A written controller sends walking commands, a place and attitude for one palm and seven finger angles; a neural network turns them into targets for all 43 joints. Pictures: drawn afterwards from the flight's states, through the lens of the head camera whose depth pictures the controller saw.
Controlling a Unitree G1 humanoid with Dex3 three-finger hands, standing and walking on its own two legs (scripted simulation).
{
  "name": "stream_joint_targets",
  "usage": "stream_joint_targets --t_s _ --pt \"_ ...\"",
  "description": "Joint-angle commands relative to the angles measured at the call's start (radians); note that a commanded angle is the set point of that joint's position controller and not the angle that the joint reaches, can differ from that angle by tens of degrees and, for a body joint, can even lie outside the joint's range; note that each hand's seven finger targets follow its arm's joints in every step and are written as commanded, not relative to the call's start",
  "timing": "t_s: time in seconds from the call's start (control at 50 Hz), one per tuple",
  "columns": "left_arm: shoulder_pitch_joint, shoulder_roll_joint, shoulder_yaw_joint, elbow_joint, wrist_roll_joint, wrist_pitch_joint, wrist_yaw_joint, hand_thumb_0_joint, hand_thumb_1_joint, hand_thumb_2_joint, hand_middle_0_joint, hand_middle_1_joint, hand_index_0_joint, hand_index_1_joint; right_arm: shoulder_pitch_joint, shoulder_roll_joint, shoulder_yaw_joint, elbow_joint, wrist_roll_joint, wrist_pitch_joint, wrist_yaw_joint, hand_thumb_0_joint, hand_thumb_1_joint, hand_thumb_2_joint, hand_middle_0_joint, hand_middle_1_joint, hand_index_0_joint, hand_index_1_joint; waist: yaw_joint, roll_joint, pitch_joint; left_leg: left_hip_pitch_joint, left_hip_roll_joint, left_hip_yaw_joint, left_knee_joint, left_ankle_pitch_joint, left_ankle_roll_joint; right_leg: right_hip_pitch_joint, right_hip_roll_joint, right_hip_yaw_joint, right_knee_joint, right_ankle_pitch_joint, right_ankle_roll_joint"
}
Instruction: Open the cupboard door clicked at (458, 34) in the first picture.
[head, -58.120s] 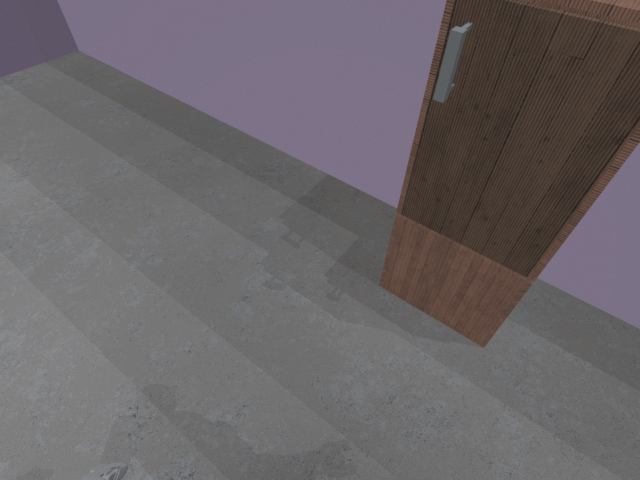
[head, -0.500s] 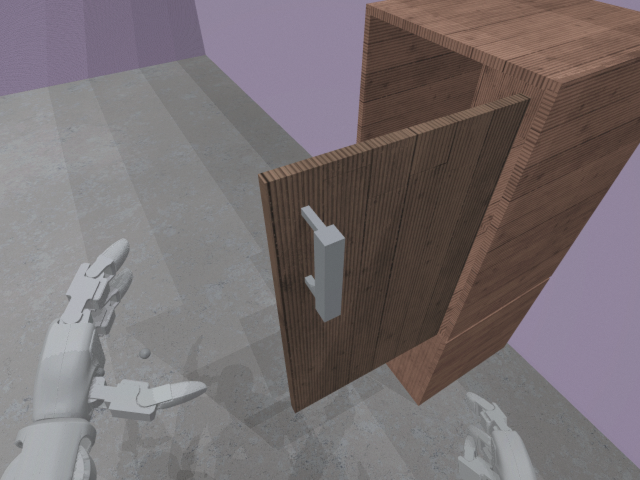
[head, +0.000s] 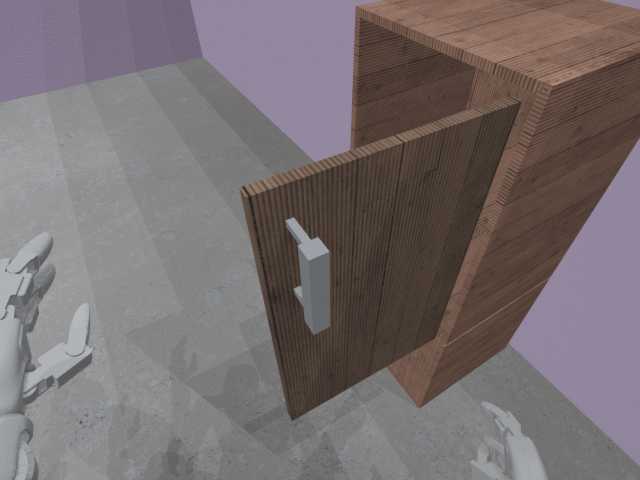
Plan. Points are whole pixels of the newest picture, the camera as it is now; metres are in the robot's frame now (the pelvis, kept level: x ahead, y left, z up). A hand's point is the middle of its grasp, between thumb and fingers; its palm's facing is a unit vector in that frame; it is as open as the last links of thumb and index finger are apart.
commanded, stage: draw the hand back to the body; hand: left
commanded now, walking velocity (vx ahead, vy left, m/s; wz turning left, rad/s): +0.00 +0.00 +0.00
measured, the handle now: (306, 276) +0.31 +0.06 +0.13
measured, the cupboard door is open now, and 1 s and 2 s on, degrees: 88 88 88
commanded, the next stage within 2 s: step back with the hand held close in 0.34 s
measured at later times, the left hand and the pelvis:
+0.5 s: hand (78, 346) +0.19 +0.26 +0.15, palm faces +0.45 -0.80 -0.39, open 7.4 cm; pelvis -0.01 +0.00 +0.00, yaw +0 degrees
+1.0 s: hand (33, 399) +0.14 +0.27 +0.15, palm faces +0.38 -0.78 -0.49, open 7.4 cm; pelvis -0.07 +0.01 -0.01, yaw -2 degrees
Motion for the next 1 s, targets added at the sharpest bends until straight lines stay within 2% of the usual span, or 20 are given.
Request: stream_joint_targets --t_s 0.0,0.12,0.22,0.42,0.44,0.46,0.48,0.5,0.52,0.58,0.62,0.64,0.66,0.72,0.76,0.78,0.86,0.94,0.96,0.98 --pt "-0.095 0.162 0.098 -0.223 0.003 -0.069 0.020 0.000 0.900 0.900 -0.200 -0.300 -0.200 -0.300 -0.116 -0.104 -0.039 -0.161 0.000 -0.061 0.001 0.000 -0.900 -0.900 0.200 0.300 0.200 0.300 -0.004 0.042 -0.083 -0.014 0.014 -0.028 -0.056 0.357 -0.004 0.035 -0.012 0.031 -0.042 0.252 -0.010" --pt "-0.090 0.176 0.111 -0.212 0.003 -0.064 0.021 0.000 0.900 0.900 -0.200 -0.300 -0.200 -0.300 -0.118 -0.104 -0.041 -0.163 -0.001 -0.058 0.001 0.000 -0.900 -0.900 0.200 0.300 0.200 0.300 0.001 -0.018 -0.085 -0.018 0.011 -0.025 -0.056 0.348 0.000 0.041 -0.010 0.030 -0.046 0.259 -0.007" --pt "-0.091 0.183 0.119 -0.229 0.004 -0.067 0.021 0.000 0.900 0.900 -0.200 -0.300 -0.200 -0.300 -0.120 -0.100 -0.039 -0.161 -0.001 -0.057 0.001 0.000 -0.900 -0.900 0.200 0.300 0.200 0.300 0.003 0.024 -0.100 -0.008 0.011 -0.025 -0.054 0.365 -0.002 0.051 -0.011 0.034 -0.046 0.273 -0.010" --pt "-0.081 0.175 0.118 -0.196 0.002 -0.067 0.019 0.000 0.900 0.900 -0.200 -0.300 -0.200 -0.300 -0.124 -0.099 -0.039 -0.157 -0.001 -0.059 0.005 0.000 -0.900 -0.900 0.200 0.300 0.200 0.300 0.002 -0.011 -0.072 -0.020 0.012 -0.023 -0.065 0.321 0.000 0.037 -0.008 0.034 -0.060 0.238 -0.007" --pt "-0.133 0.203 0.135 -0.253 0.001 -0.075 0.020 0.000 0.900 0.900 -0.200 -0.300 -0.200 -0.300 -0.130 -0.100 -0.038 -0.162 -0.001 -0.062 0.005 0.000 -0.900 -0.900 0.200 0.300 0.200 0.300 0.003 -0.008 -0.087 -0.017 0.010 -0.028 -0.064 0.314 0.000 0.045 -0.008 0.037 -0.062 0.233 -0.008" --pt "-0.275 0.365 0.302 -0.284 0.003 -0.123 0.029 0.000 0.900 0.900 -0.200 -0.300 -0.200 -0.300 -0.108 -0.105 -0.023 -0.196 0.012 -0.042 0.004 0.000 -0.900 -0.900 0.200 0.300 0.200 0.300 -0.032 0.040 0.032 -0.097 0.026 -0.041 -0.051 0.206 0.014 -0.053 -0.057 0.122 -0.106 0.262 -0.011" --pt "-0.162 0.273 0.234 -0.202 0.000 -0.131 0.012 0.000 0.900 0.900 -0.200 -0.300 -0.200 -0.300 -0.104 -0.098 -0.031 -0.165 0.006 -0.031 0.003 0.000 -0.900 -0.900 0.200 0.300 0.200 0.300 -0.039 -0.068 -0.003 -0.094 0.027 -0.047 -0.031 0.186 0.019 -0.050 -0.076 0.135 -0.115 0.284 -0.010" --pt "-0.054 0.209 0.182 -0.158 0.001 -0.127 0.000 0.000 0.900 0.900 -0.200 -0.300 -0.200 -0.300 -0.105 -0.111 -0.040 -0.172 0.006 -0.019 0.004 0.000 -0.900 -0.900 0.200 0.300 0.200 0.300 -0.043 -0.092 -0.035 -0.065 0.028 -0.042 -0.016 0.207 0.022 -0.054 -0.084 0.145 -0.107 0.318 -0.008" --pt "-0.015 0.180 0.148 -0.163 0.004 -0.124 -0.007 0.000 0.900 0.900 -0.200 -0.300 -0.200 -0.300 -0.104 -0.118 -0.044 -0.183 0.004 -0.007 0.006 0.000 -0.900 -0.900 0.200 0.300 0.200 0.300 -0.046 -0.083 -0.058 -0.061 0.032 -0.036 -0.011 0.232 0.022 -0.050 -0.087 0.135 -0.092 0.343 -0.004" --pt "0.028 0.187 0.144 -0.206 0.010 -0.123 0.000 0.000 0.900 0.900 -0.200 -0.300 -0.200 -0.300 -0.102 -0.127 -0.054 -0.196 0.004 0.017 0.002 0.000 -0.900 -0.900 0.200 0.300 0.200 0.300 -0.049 -0.031 -0.123 -0.067 0.057 -0.033 -0.015 0.314 0.017 -0.025 -0.087 0.116 -0.035 0.410 0.003" --pt "0.036 0.213 0.165 -0.251 0.012 -0.122 0.009 0.000 0.900 0.900 -0.200 -0.300 -0.200 -0.300 -0.099 -0.127 -0.060 -0.212 0.006 0.028 -0.001 0.000 -0.900 -0.900 0.200 0.300 0.200 0.300 -0.049 -0.052 -0.162 -0.081 0.067 -0.040 -0.009 0.361 0.015 -0.009 -0.085 0.111 0.000 0.445 0.007" --pt "0.047 0.227 0.183 -0.259 0.013 -0.121 0.013 0.000 0.900 0.900 -0.200 -0.300 -0.200 -0.300 -0.100 -0.124 -0.063 -0.218 0.007 0.034 -0.004 0.000 -0.900 -0.900 0.200 0.300 0.200 0.300 -0.049 -0.058 -0.171 -0.085 0.071 -0.039 -0.006 0.367 0.014 -0.013 -0.084 0.116 0.011 0.453 0.008" --pt "0.050 0.261 0.211 -0.275 0.013 -0.122 0.022 0.000 0.900 0.900 -0.200 -0.300 -0.200 -0.300 -0.108 -0.126 -0.064 -0.214 0.007 0.039 -0.010 0.000 -0.900 -0.900 0.200 0.300 0.200 0.300 -0.047 -0.032 -0.176 -0.095 0.072 -0.048 -0.010 0.381 0.014 -0.005 -0.088 0.111 0.023 0.467 0.006" --pt "0.072 0.260 0.219 -0.316 0.014 -0.125 0.032 0.000 0.900 0.900 -0.200 -0.300 -0.200 -0.300 -0.103 -0.116 -0.066 -0.238 0.011 0.045 -0.015 0.000 -0.900 -0.900 0.200 0.300 0.200 0.300 -0.048 -0.028 -0.185 -0.136 0.087 -0.057 -0.010 0.390 0.014 -0.006 -0.077 0.107 0.068 0.450 0.011" --pt "0.080 0.276 0.239 -0.336 0.016 -0.130 0.039 0.000 0.900 0.900 -0.200 -0.300 -0.200 -0.300 -0.106 -0.119 -0.069 -0.237 0.009 0.044 -0.020 0.000 -0.900 -0.900 0.200 0.300 0.200 0.300 -0.044 0.016 -0.177 -0.182 0.093 -0.074 -0.025 0.348 0.017 -0.001 -0.073 0.106 0.086 0.405 0.010" --pt "0.091 0.262 0.233 -0.337 0.016 -0.131 0.041 0.000 0.900 0.900 -0.200 -0.300 -0.200 -0.300 -0.098 -0.114 -0.066 -0.243 0.009 0.043 -0.020 0.000 -0.900 -0.900 0.200 0.300 0.200 0.300 -0.047 0.004 -0.172 -0.212 0.102 -0.084 -0.034 0.332 0.020 0.007 -0.067 0.102 0.104 0.383 0.012" --pt "0.109 0.255 0.242 -0.343 0.022 -0.140 0.048 0.000 0.900 0.900 -0.200 -0.300 -0.200 -0.300 -0.091 -0.124 -0.071 -0.243 0.006 0.028 -0.019 0.000 -0.900 -0.900 0.200 0.300 0.200 0.300 -0.044 0.062 -0.146 -0.343 0.132 -0.107 -0.073 0.187 0.042 0.027 -0.048 0.096 0.174 0.264 0.018" --pt "0.074 0.223 0.223 -0.345 0.033 -0.152 0.050 0.000 0.900 0.900 -0.200 -0.300 -0.200 -0.300 -0.068 -0.131 -0.068 -0.248 0.007 0.006 -0.015 0.000 -0.900 -0.900 0.200 0.300 0.200 0.300 -0.057 0.056 -0.091 -0.514 0.148 -0.129 -0.091 -0.075 0.063 0.044 -0.042 0.108 0.234 0.176 0.018" --pt "0.067 0.240 0.237 -0.337 0.035 -0.155 0.054 0.000 0.900 0.900 -0.200 -0.300 -0.200 -0.300 -0.067 -0.131 -0.070 -0.241 0.007 0.001 -0.018 0.000 -0.900 -0.900 0.200 0.300 0.200 0.300 -0.057 0.039 -0.082 -0.536 0.143 -0.133 -0.088 -0.145 0.064 0.039 -0.047 0.120 0.225 0.150 0.014" --pt "0.053 0.224 0.223 -0.336 0.038 -0.157 0.054 0.000 0.900 0.900 -0.200 -0.300 -0.200 -0.300 -0.056 -0.131 -0.066 -0.243 0.007 -0.003 -0.018 0.000 -0.900 -0.900 0.200 0.300 0.200 0.300 -0.065 0.018 -0.064 -0.563 0.134 -0.133 -0.076 -0.207 0.064 0.021 -0.056 0.136 0.214 0.113 0.011"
